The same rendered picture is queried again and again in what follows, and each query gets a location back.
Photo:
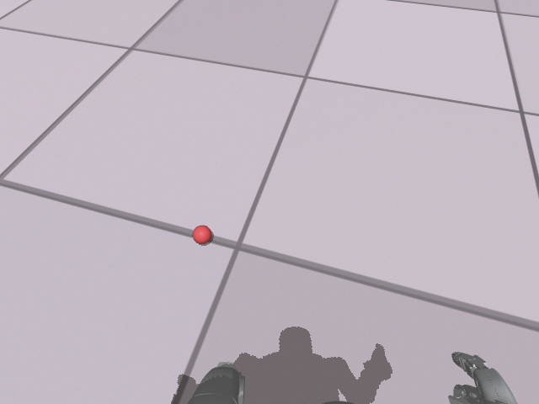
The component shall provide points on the right robot hand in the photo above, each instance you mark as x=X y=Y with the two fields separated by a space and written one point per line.
x=491 y=387

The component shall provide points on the ball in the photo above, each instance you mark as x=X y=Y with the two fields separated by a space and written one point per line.
x=202 y=234

